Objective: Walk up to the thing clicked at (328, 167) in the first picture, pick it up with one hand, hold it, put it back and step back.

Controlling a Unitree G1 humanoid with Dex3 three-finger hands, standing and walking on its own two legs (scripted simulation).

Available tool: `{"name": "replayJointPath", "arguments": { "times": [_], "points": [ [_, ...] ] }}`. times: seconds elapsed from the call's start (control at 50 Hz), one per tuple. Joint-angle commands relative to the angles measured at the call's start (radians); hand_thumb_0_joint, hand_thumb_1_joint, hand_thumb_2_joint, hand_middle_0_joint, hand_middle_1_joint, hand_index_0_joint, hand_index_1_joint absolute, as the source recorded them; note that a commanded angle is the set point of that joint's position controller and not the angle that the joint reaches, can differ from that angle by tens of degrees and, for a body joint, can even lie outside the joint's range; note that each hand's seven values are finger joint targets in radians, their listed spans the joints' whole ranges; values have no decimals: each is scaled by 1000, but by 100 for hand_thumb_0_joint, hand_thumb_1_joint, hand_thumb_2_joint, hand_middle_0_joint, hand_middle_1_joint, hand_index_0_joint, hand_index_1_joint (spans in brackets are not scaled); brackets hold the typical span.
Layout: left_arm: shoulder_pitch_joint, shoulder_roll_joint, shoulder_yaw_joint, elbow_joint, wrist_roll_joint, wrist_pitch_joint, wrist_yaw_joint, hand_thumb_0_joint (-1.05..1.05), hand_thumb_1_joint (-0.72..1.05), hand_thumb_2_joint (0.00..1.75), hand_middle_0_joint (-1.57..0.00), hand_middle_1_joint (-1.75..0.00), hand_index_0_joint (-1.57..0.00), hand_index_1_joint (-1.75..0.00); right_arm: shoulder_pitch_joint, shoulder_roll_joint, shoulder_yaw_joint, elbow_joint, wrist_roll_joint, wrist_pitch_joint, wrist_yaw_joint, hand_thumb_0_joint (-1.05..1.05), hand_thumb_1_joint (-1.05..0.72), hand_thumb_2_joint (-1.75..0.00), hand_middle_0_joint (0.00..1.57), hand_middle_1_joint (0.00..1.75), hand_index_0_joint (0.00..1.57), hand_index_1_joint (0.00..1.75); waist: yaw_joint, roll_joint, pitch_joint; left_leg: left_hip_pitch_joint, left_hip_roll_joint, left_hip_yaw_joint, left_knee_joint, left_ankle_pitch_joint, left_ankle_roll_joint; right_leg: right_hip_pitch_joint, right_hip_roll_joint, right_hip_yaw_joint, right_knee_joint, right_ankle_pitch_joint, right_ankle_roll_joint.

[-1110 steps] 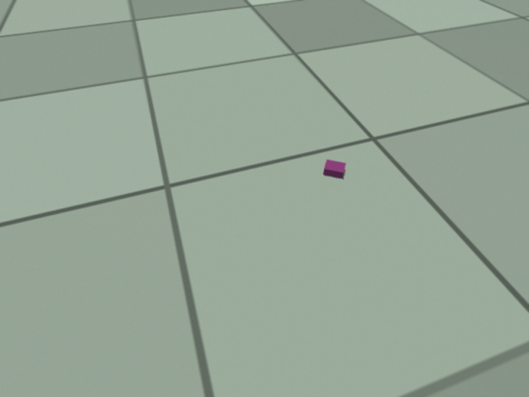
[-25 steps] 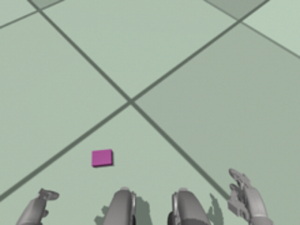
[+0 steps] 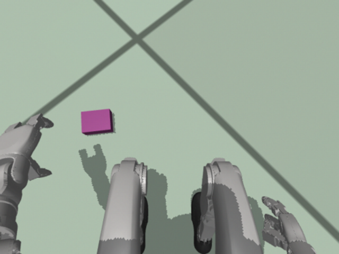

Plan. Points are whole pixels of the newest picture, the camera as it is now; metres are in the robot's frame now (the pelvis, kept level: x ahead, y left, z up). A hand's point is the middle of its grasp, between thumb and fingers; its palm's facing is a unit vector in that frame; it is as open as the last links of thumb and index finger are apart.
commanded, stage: rise first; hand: left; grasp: from above
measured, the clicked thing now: (97, 122) +0.48 +0.30 -0.41
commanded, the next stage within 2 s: none
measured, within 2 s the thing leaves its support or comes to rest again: neither
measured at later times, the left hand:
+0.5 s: hand (54, 135) +0.38 +0.36 -0.22, palm faces -0.43 -0.08 -0.90, open 13.1 cm
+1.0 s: hand (63, 128) +0.42 +0.35 -0.26, palm faces -0.43 -0.10 -0.90, open 13.5 cm
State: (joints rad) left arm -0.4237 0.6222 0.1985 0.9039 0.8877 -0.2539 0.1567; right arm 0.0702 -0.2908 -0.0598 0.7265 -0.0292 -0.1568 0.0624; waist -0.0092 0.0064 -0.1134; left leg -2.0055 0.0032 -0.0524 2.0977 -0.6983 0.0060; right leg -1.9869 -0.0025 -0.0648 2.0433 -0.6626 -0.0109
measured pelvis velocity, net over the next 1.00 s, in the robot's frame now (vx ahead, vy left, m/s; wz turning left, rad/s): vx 0.00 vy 0.01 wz -0.06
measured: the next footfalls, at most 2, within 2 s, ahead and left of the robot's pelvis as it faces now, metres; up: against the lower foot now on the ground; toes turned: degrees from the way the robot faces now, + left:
none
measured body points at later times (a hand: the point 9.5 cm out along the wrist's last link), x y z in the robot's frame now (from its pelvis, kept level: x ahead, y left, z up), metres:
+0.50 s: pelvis -0.01 +0.01 -0.07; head +0.21 +0.07 +0.32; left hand +0.40 +0.36 -0.17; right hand +0.09 -0.28 -0.19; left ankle +0.08 +0.12 -0.40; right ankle +0.09 -0.12 -0.40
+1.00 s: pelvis +0.00 +0.01 -0.09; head +0.24 +0.07 +0.28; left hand +0.43 +0.35 -0.20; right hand +0.08 -0.27 -0.21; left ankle +0.08 +0.12 -0.40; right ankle +0.09 -0.12 -0.40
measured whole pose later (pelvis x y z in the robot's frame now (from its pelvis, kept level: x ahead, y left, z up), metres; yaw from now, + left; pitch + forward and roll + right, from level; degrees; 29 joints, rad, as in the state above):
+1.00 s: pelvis +0.00 +0.01 -0.09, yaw -3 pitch +34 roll -8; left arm -0.79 0.80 0.23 1.35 1.24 -0.31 0.40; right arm 0.10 -0.28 0.02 0.77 -0.16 -0.05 0.15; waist -0.15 -0.03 -0.05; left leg -2.28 0.00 -0.09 2.40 -0.73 0.02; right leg -2.23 0.00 -0.10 2.30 -0.68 0.01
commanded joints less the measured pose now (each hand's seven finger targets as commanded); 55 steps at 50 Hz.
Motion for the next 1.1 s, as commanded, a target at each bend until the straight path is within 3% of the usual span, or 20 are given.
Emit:
{"name": "replayJointPath", "arguments": {
  "times": [0.0, 0.06, 0.1, 0.2, 0.26, 0.34, 0.4, 0.58, 0.68, 0.78, 0.84, 0.88, 0.92, 0.96, 1.0, 1.08],
  "points": [
    [-229, 381, 108, -109, 60, -54, 70, 0, -34, 87, -23, -85, -23, -86, 163, -200, -74, -54, -7, -5, 1, 0, -88, -90, 20, 30, 20, 30, 7, 87, -731, 409, -19, 38, -197, 217, 23, 371, 25, 2, -215, 165, -18],
    [-295, 379, 89, -29, 113, -73, 100, 0, -35, 87, -23, -84, -23, -84, 163, -198, -64, -39, -17, 21, 10, 0, -88, -90, 20, 30, 20, 30, -15, 104, -646, 352, -17, 21, -190, 117, 26, 272, 28, -22, -183, 74, -22],
    [-310, 406, 95, 14, 144, -81, 121, 0, -34, 87, -24, -82, -24, -82, 150, -208, -56, -35, -23, 37, 12, 0, -88, -89, 20, 30, 20, 30, -11, 143, -597, 340, -11, -11, -209, 41, 21, 186, 28, -40, -144, 20, -24],
    [-372, 385, 54, 96, 217, -83, 174, 0, -34, 86, -24, -82, -24, -82, 154, -215, -42, -27, -35, 74, 22, 0, -89, -90, 20, 30, 20, 30, -39, 175, -566, 337, -12, -42, -204, 14, 18, 95, 25, -66, -91, 17, -26],
    [-424, 427, 63, 133, 256, -86, 203, 0, -34, 86, -26, -78, -24, -79, 162, -219, -32, -13, -46, 86, 27, 0, -89, -90, 20, 30, 20, 30, -45, 191, -580, 334, -17, -37, -166, 52, 17, 74, 22, -64, -68, 40, -28],
    [-497, 430, 41, 183, 309, -88, 240, 0, -34, 86, -26, -78, -24, -79, 159, -223, -26, 4, -62, 94, 34, 0, -89, -90, 20, 30, 20, 30, -68, 211, -563, 322, -15, -39, -128, 72, 15, 21, 18, -65, -34, 56, -26],
    [-511, 447, 49, 231, 337, -86, 262, 0, -36, 87, -25, -79, -24, -80, 171, -223, -22, 15, -73, 97, 40, 0, -89, -90, 20, 30, 20, 30, -70, 209, -581, 319, -20, -24, -93, 116, 18, 26, 20, -62, -22, 87, -27],
    [-558, 446, 60, 281, 336, -49, 295, 0, -35, 84, -24, -84, -24, -84, 209, -226, -24, 30, -101, 90, 57, 0, -90, -90, 20, 30, 20, 30, -97, 222, -629, 321, -18, -11, -36, 193, 22, 49, 18, -63, 14, 155, -20],
    [-557, 471, 81, 269, 328, -37, 291, 0, -38, 86, -23, -85, -22, -86, 217, -215, -18, 33, -108, 92, 62, 0, -90, -90, 20, 30, 20, 30, -88, 217, -667, 310, -22, 0, -6, 233, 26, 90, 23, -55, 22, 192, -21],
    [-586, 469, 71, 304, 327, -39, 285, 0, -43, 89, -19, -90, -18, -90, 219, -223, -12, 38, -114, 93, 67, 0, -90, -90, 20, 30, 20, 30, -116, 206, -620, 274, -19, -2, 24, 230, 30, 70, 23, -58, 31, 196, -21],
    [-605, 502, 87, 283, 333, -54, 279, 0, -43, 90, -18, -90, -18, -91, 238, -222, -10, 43, -118, 99, 69, 0, -90, -90, 20, 30, 20, 30, -113, 199, -642, 246, -24, 11, 41, 249, 34, 116, 28, -56, 26, 223, -20],
    [-577, 482, 81, 298, 333, -56, 280, 0, -44, 91, -16, -93, -17, -93, 242, -222, 0, 40, -125, 101, 73, 0, -90, -90, 20, 30, 20, 30, -121, 205, -644, 259, -24, 8, 46, 280, 31, 119, 28, -62, 37, 242, -17],
    [-591, 500, 93, 299, 339, -65, 284, 0, -47, 93, -14, -95, -14, -95, 235, -232, -2, 34, -126, 102, 75, 0, -90, -90, 20, 30, 20, 30, -121, 221, -639, 269, -22, -3, 42, 271, 27, 87, 30, -71, 52, 230, -22],
    [-583, 463, 64, 350, 343, -63, 281, 0, -48, 94, -13, -96, -13, -96, 240, -229, 6, 37, -129, 103, 78, 0, -90, -90, 20, 30, 20, 30, -137, 215, -616, 252, -23, -2, 49, 256, 29, 80, 32, -75, 45, 222, -20],
    [-589, 488, 80, 371, 343, -65, 287, 0, -47, 94, -14, -95, -14, -95, 232, -235, 8, 36, -127, 103, 78, 0, -90, -90, 20, 30, 20, 30, -131, 212, -595, 232, -21, -10, 42, 219, 30, 55, 33, -78, 53, 188, -22],
    [-625, 497, 65, 379, 357, -62, 297, 0, -49, 96, -12, -97, -12, -97, 223, -246, 13, 33, -128, 99, 80, 0, -90, -90, 20, 30, 20, 30, -141, 259, -559, 246, -15, -22, 28, 169, 25, -2, 34, -89, 66, 146, -24]
  ]
}}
